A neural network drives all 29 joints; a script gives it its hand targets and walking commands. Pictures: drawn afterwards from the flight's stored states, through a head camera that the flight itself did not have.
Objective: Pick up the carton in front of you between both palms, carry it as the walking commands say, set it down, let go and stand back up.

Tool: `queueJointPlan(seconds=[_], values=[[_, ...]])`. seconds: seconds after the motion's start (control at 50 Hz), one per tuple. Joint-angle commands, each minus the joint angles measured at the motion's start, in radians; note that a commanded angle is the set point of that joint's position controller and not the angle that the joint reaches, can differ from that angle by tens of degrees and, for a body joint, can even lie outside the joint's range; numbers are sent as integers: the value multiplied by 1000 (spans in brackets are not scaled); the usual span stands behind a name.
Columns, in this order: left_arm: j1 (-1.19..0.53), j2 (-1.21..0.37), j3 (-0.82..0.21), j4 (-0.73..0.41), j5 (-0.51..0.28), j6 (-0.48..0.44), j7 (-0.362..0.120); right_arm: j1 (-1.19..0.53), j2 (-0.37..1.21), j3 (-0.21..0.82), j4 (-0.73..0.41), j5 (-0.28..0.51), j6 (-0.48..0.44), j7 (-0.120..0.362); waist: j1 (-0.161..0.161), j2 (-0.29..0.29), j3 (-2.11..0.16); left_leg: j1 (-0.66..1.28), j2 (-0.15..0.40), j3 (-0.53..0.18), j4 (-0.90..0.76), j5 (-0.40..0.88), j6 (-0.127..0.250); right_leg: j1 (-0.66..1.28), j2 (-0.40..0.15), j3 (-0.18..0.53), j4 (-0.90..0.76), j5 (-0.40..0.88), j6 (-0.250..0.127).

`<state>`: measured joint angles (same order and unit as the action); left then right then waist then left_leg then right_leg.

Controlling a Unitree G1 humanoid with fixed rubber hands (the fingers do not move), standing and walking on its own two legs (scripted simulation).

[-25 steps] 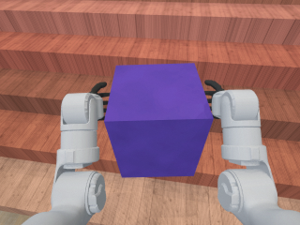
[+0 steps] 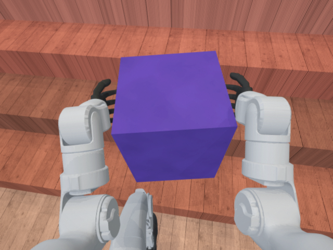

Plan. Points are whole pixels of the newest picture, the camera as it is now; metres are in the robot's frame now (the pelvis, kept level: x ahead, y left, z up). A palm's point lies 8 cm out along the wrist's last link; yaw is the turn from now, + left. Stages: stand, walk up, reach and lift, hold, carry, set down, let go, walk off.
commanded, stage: carry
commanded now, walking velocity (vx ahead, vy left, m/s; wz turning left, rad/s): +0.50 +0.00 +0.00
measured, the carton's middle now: (172, 123) +0.39 +0.01 +0.06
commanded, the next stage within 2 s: none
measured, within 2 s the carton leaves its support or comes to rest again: neither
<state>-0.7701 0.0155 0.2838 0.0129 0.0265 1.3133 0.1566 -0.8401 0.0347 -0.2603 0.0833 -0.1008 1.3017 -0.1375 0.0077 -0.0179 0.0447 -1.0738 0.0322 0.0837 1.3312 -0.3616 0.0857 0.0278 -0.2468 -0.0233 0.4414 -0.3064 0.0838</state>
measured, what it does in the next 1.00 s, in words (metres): climbs: right foot 0.16 m higher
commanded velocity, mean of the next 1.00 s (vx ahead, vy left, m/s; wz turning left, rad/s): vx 0.50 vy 0.00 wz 0.00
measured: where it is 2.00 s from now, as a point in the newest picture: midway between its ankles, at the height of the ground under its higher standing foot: outside the picture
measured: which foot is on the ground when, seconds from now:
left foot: down 0.00-0.64, up 0.66-1.00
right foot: up 0.00-0.60, down 0.62-1.00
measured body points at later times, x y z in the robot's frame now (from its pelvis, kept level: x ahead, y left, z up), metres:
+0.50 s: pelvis +0.26 +0.09 +0.18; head +0.23 +0.15 +0.62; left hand +0.64 +0.25 +0.39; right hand +0.63 -0.05 +0.42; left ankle +0.17 +0.12 -0.57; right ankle +0.39 -0.01 -0.29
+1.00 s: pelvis +0.56 +0.18 +0.33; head +0.58 +0.15 +0.78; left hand +0.94 +0.35 +0.52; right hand +0.97 +0.04 +0.50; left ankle +0.70 +0.33 -0.15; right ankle +0.43 +0.05 -0.41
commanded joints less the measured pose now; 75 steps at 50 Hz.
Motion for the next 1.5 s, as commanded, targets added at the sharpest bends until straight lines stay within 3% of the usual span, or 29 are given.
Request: queueJointPlan(seconds=[0.0,0.02,0.08,0.22,0.28,0.36,0.42,0.48,0.52,0.58,0.6,0.62,0.64,0.66,0.72,0.8,0.9,0.98,1.04,1.06,1.08,1.1,1.12,1.2,1.26,1.32,1.4,1.42,1.48], values=[[-871,-1106,-657,-216,-443,-26,-267,-703,983,634,-244,444,-50,168,-272,433,-849,1194,144,-774,-912,382,59,-551,431,126,1123,-46,-18],[-784,-1029,-628,-152,-356,-30,-238,-748,996,680,-291,480,-35,178,-160,352,-1004,1276,257,-844,-814,641,69,-454,410,392,1397,25,-59],[-635,-977,-606,-228,-252,-33,-201,-807,1073,772,-473,588,-54,224,-54,207,-860,1126,228,-750,-759,342,150,-612,296,225,1452,116,-107],[-586,-962,-708,-185,-226,-63,-220,-669,1057,811,-333,555,-50,268,-115,5,-621,1348,219,-477,-873,566,160,-1006,248,46,1166,-61,-173],[-546,-925,-697,-93,-228,-48,-230,-650,999,772,-225,525,-28,279,-132,68,-594,1486,241,-442,-884,741,152,-1282,255,-45,1513,-92,-203],[-626,-850,-623,24,-226,-3,-207,-685,933,662,-70,520,13,298,-91,-8,-396,1327,166,-348,-942,368,89,-1484,222,-93,1655,-147,-217],[-782,-829,-571,74,-262,43,-175,-741,835,544,14,514,54,295,-43,123,-250,960,137,-265,-1162,211,73,-1304,226,-202,1509,-81,-187],[-900,-868,-554,121,-345,100,-163,-783,759,428,77,477,97,265,-14,219,-268,944,89,-68,-1170,874,73,-1086,245,-247,1292,-52,-228],[-951,-921,-548,169,-401,123,-161,-799,740,358,124,446,120,246,21,262,-397,1019,105,46,-1004,1765,18,-863,331,-309,1072,-45,-286],[-1071,-1030,-511,159,-482,117,-175,-859,750,281,155,386,130,227,178,283,-574,1181,198,107,-698,2442,-49,-528,445,-364,672,-59,-250],[-1081,-1077,-511,162,-505,106,-187,-857,766,262,188,362,126,224,228,244,-607,1154,139,118,-415,2359,-103,-365,470,-300,391,-3,-283],[-1107,-1132,-512,167,-519,86,-202,-894,756,253,207,327,116,220,228,4,-597,865,44,9,101,1283,-124,-166,323,88,199,266,-394],[-1048,-1126,-522,187,-527,55,-210,-763,807,238,262,304,110,226,152,-340,-655,423,-209,-155,753,166,-214,-28,-6,878,-25,504,-675],[-1076,-1172,-531,178,-550,47,-226,-818,766,204,247,278,93,226,137,-55,-678,289,-165,-371,907,72,-105,13,10,946,-37,249,-625],[-1326,-1292,-607,41,-659,-1,-273,-882,754,174,177,249,63,212,-6,252,-415,129,-57,-341,687,126,11,-186,15,600,-10,-108,-390],[-1234,-1258,-536,78,-617,3,-270,-816,776,231,135,255,55,196,42,108,-398,97,10,-67,496,118,9,-161,15,315,-67,151,-370],[-954,-1160,-416,187,-430,47,-268,-800,929,360,188,309,95,200,172,-55,-379,-638,68,-114,779,-319,27,471,-72,379,-93,280,-387],[-935,-1127,-399,163,-398,46,-300,-843,995,435,144,369,79,186,63,-139,-301,135,55,160,19,-95,2,-171,119,-32,-406,389,-297],[-930,-1095,-418,87,-354,48,-290,-902,1087,521,19,456,52,165,-185,-378,-655,718,-144,287,-205,73,26,-109,83,-148,69,1652,-258],[-942,-1081,-427,64,-344,43,-284,-958,1101,559,-43,475,36,159,-216,-225,-790,935,-150,183,-453,230,41,-68,142,-131,449,1659,-186],[-896,-1037,-433,26,-317,35,-274,-960,1128,605,-97,526,27,164,-247,-115,-821,1082,-98,11,-775,440,24,-164,191,-66,738,1030,-126],[-834,-1012,-427,-8,-289,23,-262,-897,1139,626,-126,562,3,172,-179,280,-921,1400,272,-696,-822,1043,276,-635,407,75,1303,61,-51],[-787,-952,-411,12,-232,20,-247,-910,1157,656,-174,586,-3,176,-184,227,-1033,1462,293,-727,-710,1241,318,-680,399,278,1556,83,-98],[-862,-886,-474,-158,-217,13,-223,-990,1136,719,-391,617,-28,193,-130,146,-736,1268,256,-608,-780,347,187,-955,232,245,1518,7,-183],[-799,-830,-512,-186,-196,6,-204,-930,1094,751,-413,620,-10,204,-137,-2,-627,1295,301,-515,-852,436,175,-1096,199,149,1365,-165,-199],[-720,-803,-524,-92,-169,31,-204,-847,1010,719,-300,588,29,217,-211,63,-586,1539,381,-515,-897,516,228,-1530,195,136,1747,-397,-243],[-743,-777,-508,31,-166,61,-194,-875,967,631,-147,574,68,264,-96,41,-392,1135,189,-163,-1206,331,101,-1225,142,-86,1168,-276,-224],[-752,-765,-498,62,-168,66,-188,-890,971,604,-108,572,80,273,-41,126,-394,769,103,51,-1266,608,104,-766,189,-192,971,-110,-245],[-827,-884,-525,127,-237,85,-190,-903,967,528,-4,522,111,281,166,279,-678,909,119,96,-671,1755,76,-296,343,-267,674,142,-244]])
